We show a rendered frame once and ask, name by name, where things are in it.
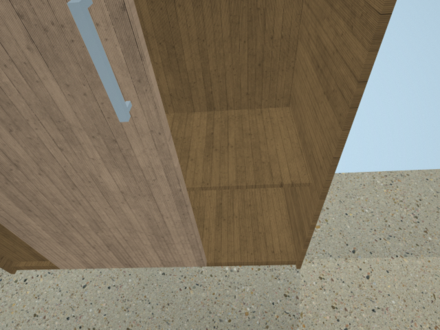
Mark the handle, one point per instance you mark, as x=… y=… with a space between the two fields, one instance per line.
x=81 y=15

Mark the wardrobe door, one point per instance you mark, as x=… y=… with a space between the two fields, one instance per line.
x=80 y=187
x=15 y=249

